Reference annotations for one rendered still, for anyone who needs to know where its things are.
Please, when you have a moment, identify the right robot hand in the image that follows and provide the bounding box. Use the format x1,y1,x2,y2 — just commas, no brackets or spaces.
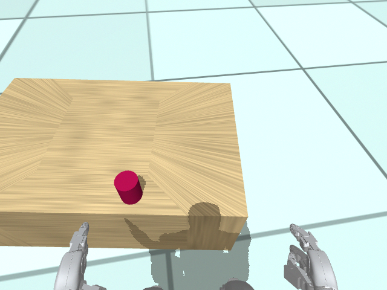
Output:
284,224,338,290

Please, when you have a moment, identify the left robot hand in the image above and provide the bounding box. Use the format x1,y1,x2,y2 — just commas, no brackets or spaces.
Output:
54,222,106,290

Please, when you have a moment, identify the can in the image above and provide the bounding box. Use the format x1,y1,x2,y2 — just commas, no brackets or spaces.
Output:
114,170,143,205

